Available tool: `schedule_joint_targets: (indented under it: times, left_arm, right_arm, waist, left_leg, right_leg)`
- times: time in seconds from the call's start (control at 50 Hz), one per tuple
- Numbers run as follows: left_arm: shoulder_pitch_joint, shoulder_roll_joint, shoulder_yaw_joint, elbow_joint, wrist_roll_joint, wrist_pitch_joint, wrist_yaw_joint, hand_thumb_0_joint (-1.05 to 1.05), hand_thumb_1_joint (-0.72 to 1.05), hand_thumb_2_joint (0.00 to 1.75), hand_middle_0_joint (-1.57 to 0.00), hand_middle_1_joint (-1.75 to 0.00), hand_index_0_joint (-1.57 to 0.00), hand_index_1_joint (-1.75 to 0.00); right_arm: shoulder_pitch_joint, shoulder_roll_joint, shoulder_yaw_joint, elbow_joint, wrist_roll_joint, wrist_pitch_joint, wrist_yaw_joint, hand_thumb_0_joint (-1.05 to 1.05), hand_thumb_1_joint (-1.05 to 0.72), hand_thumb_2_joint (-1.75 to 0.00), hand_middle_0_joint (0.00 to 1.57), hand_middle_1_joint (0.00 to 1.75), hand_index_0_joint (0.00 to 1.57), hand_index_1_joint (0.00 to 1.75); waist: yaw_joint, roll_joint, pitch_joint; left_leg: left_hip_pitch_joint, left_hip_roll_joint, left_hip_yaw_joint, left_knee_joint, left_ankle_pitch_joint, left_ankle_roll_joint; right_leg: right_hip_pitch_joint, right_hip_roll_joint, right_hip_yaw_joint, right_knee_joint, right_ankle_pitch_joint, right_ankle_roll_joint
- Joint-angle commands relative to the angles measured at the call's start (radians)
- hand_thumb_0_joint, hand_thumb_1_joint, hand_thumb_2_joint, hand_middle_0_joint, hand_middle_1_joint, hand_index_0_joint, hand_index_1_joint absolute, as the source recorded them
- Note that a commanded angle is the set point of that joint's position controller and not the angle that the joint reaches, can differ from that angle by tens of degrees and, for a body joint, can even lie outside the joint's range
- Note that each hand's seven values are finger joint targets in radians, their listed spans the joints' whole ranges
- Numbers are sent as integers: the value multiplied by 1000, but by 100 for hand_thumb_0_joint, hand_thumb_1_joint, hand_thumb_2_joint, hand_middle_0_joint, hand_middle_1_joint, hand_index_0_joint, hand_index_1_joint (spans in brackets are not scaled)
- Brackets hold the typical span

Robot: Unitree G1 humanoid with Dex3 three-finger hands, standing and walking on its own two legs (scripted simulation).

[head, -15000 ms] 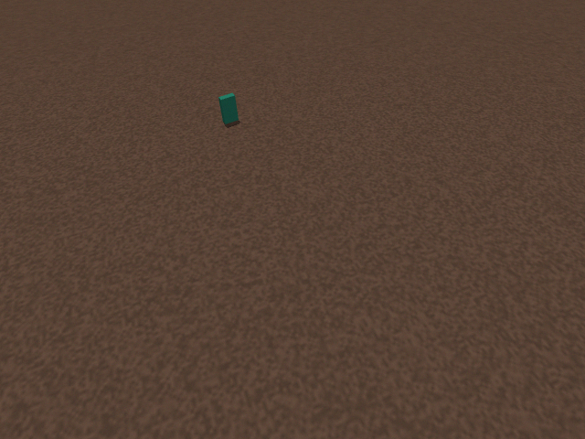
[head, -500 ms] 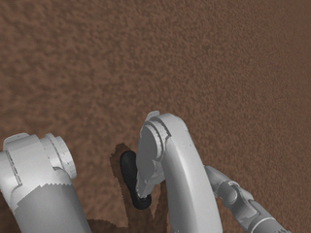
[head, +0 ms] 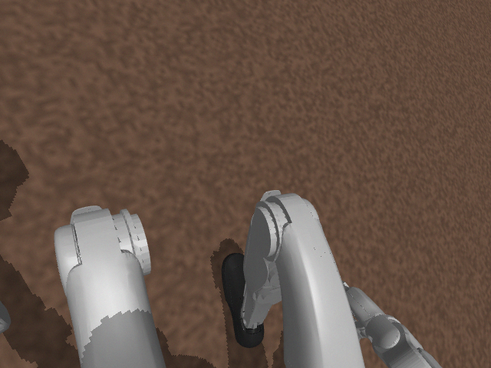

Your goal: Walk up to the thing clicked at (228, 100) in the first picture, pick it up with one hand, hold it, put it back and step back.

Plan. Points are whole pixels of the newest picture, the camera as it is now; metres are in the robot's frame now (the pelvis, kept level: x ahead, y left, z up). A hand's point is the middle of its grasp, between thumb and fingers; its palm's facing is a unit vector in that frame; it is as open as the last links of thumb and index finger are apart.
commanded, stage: settle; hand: left
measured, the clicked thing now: out of the picture +0.45 +0.39 -0.12
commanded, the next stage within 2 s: hold in 1.04 s
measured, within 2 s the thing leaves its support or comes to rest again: neither
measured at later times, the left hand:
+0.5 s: hand out of the picture +0.40 +0.40 +0.00, palm faces +0.57 -0.82 -0.04, open 8.2 cm
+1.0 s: hand out of the picture +0.41 +0.37 +0.04, palm faces +0.56 -0.83 -0.03, open 8.3 cm
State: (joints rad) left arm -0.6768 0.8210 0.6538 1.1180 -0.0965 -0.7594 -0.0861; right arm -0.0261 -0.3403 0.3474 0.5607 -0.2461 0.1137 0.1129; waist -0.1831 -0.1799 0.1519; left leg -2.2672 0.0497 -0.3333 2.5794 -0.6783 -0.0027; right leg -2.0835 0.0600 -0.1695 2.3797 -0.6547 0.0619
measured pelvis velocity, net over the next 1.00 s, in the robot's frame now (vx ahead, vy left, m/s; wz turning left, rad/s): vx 0.02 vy -0.02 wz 0.14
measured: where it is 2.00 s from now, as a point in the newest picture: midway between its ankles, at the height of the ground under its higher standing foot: (186, 335)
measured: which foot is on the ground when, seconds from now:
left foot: down 0.00-1.00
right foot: down 0.00-1.00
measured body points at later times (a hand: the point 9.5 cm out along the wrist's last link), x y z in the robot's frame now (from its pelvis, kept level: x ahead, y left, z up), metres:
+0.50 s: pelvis +0.01 -0.01 +0.04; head +0.21 +0.11 +0.42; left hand +0.37 +0.44 +0.00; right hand +0.18 -0.26 -0.06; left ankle +0.08 +0.13 -0.27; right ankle +0.13 -0.14 -0.27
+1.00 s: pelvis +0.02 -0.02 +0.06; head +0.21 +0.08 +0.46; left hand +0.37 +0.42 +0.05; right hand +0.18 -0.27 -0.05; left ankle +0.08 +0.13 -0.27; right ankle +0.13 -0.14 -0.27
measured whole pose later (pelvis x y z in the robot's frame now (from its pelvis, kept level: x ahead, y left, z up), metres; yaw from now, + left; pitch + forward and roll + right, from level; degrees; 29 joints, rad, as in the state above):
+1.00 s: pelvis +0.02 -0.02 +0.06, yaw +8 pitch +31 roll -7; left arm -0.64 0.55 0.64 0.91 -0.13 -0.54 -0.16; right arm 0.09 -0.29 0.07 0.66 -0.09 0.07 0.05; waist -0.12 -0.03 -0.07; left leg -2.19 0.06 -0.17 2.30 -0.67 -0.04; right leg -2.09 0.00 -0.07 2.24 -0.70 0.03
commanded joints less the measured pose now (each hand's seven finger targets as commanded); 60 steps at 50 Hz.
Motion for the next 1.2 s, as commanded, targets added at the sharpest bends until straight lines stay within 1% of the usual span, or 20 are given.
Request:
schedule_joint_targets:
  times: [0.0,0.1,0.16,0.2,0.24,0.26,0.3,0.32,0.36,0.38,0.42,0.48,0.56,0.58,0.62,0.72,0.82,0.92,1.02,1.18]
  left_arm:
    - [-259,198,-12,-271,-23,-14,-8,0,37,123,-132,-140,-136,-138]
    - [-269,153,-36,-350,-27,45,-10,0,39,120,-129,-137,-133,-135]
    - [-232,160,-5,-326,-38,68,-8,0,37,121,-130,-139,-134,-137]
    - [-255,130,-21,-384,-41,72,-12,0,35,120,-127,-138,-131,-135]
    - [-273,97,-38,-406,-49,78,-20,0,35,120,-128,-139,-133,-136]
    - [-208,115,-10,-323,-46,87,-24,0,34,119,-130,-139,-134,-136]
    - [-297,121,-10,-449,-55,79,-29,0,33,120,-129,-139,-133,-136]
    - [-245,112,1,-374,-54,88,-31,0,35,121,-130,-140,-134,-137]
    - [-298,112,-6,-438,-56,84,-37,0,34,122,-129,-141,-134,-138]
    - [-250,131,24,-388,-52,90,-37,0,36,123,-131,-141,-135,-139]
    - [-287,117,8,-455,-53,87,-45,0,32,122,-129,-140,-133,-138]
    - [-246,86,13,-398,-60,104,-60,0,32,122,-130,-141,-134,-139]
    - [-233,105,38,-431,-61,118,-70,0,33,122,-129,-140,-133,-138]
    - [-247,85,25,-443,-64,122,-75,0,33,122,-130,-141,-134,-138]
    - [-237,66,34,-434,-67,131,-71,0,33,125,-131,-143,-135,-141]
    - [-234,72,47,-443,-62,138,-73,0,33,126,-132,-144,-136,-142]
    - [-227,41,40,-418,-55,136,-64,0,30,127,-131,-144,-135,-142]
    - [-265,46,35,-455,-50,134,-65,0,31,128,-131,-144,-135,-142]
    - [-274,9,16,-455,-53,135,-58,0,30,131,-133,-148,-137,-146]
    - [-262,-10,7,-450,-39,138,-50,0,27,128,-130,-149,-136,-145]
  right_arm:
    - [104,-309,-169,-18,32,-5,-26,0,-88,-89,20,30,20,30]
    - [123,-274,-209,-20,70,-9,-32,0,-87,-89,20,30,20,30]
    - [143,-268,-231,-10,89,-14,-37,0,-87,-89,20,30,20,30]
    - [152,-250,-243,-8,96,-20,-39,0,-87,-89,20,30,20,30]
    - [168,-242,-256,-2,103,-25,-44,0,-87,-89,20,30,20,30]
    - [168,-239,-255,14,110,-24,-47,0,-88,-89,20,30,20,30]
    - [191,-236,-275,17,112,-27,-54,0,-87,-89,20,30,20,30]
    - [191,-230,-274,23,118,-26,-54,0,-87,-89,20,30,20,30]
    - [198,-230,-288,29,120,-30,-57,0,-87,-89,20,30,20,30]
    - [204,-222,-284,34,124,-29,-59,0,-87,-89,20,30,20,30]
    - [207,-213,-295,34,122,-30,-63,0,-87,-89,20,30,20,30]
    - [226,-206,-304,48,130,-35,-66,0,-88,-89,20,30,20,30]
    - [243,-197,-314,52,136,-38,-70,0,-87,-89,20,30,20,30]
    - [229,-192,-317,41,141,-40,-73,0,-87,-89,20,30,20,30]
    - [244,-185,-323,45,143,-42,-74,0,-87,-89,20,30,20,30]
    - [249,-185,-339,61,147,-49,-80,0,-88,-89,20,30,20,30]
    - [249,-169,-344,61,147,-55,-82,0,-88,-89,20,30,20,30]
    - [253,-168,-355,60,149,-63,-86,0,-88,-89,20,30,20,30]
    - [242,-160,-360,62,152,-71,-89,0,-88,-89,20,30,20,30]
    - [251,-148,-368,63,155,-76,-91,0,-90,-90,20,30,20,30]
  waist:
    - [-31,569,-626]
    - [7,532,-670]
    - [19,498,-664]
    - [32,483,-707]
    - [23,478,-738]
    - [37,461,-718]
    - [39,489,-787]
    - [42,479,-776]
    - [40,490,-785]
    - [54,479,-789]
    - [63,485,-832]
    - [54,453,-827]
    - [83,446,-890]
    - [87,441,-891]
    - [77,415,-882]
    - [87,411,-896]
    - [79,367,-874]
    - [92,392,-912]
    - [93,399,-882]
    - [96,403,-890]
  left_leg:
    - [479,34,124,-381,73,-16]
    - [463,22,151,-413,23,-5]
    - [440,13,163,-430,-28,3]
    - [452,11,175,-433,-3,4]
    - [460,6,187,-436,27,6]
    - [467,8,186,-445,21,6]
    - [497,5,199,-439,80,5]
    - [504,4,198,-456,68,4]
    - [516,4,201,-470,61,3]
    - [522,3,205,-474,76,3]
    - [533,1,218,-473,103,4]
    - [520,-2,228,-481,102,8]
    - [547,-2,240,-485,177,8]
    - [553,-3,241,-492,172,9]
    - [527,-4,245,-493,170,12]
    - [557,-1,251,-505,187,14]
    - [520,-2,261,-520,142,20]
    - [570,-2,265,-544,135,16]
    - [575,-5,268,-566,90,17]
    - [611,-5,271,-590,133,14]
  right_leg:
    - [154,23,-92,-174,145,-88]
    - [139,15,-66,-205,95,-95]
    - [137,11,-56,-233,50,-93]
    - [151,10,-45,-242,63,-94]
    - [166,6,-35,-250,85,-94]
    - [147,2,-29,-250,74,-95]
    - [192,1,-17,-258,125,-95]
    - [170,-4,-16,-255,104,-96]
    - [172,-7,-12,-266,98,-98]
    - [182,-10,-8,-269,104,-97]
    - [212,-11,1,-280,124,-97]
    - [230,-15,8,-298,123,-93]
    - [287,-20,20,-306,178,-92]
    - [265,-22,21,-307,170,-94]
    - [292,-22,26,-323,173,-89]
    - [295,-27,36,-334,184,-89]
    - [322,-25,41,-367,147,-85]
    - [314,-26,45,-377,133,-91]
    - [289,-26,47,-395,92,-95]
    - [303,-31,52,-408,124,-95]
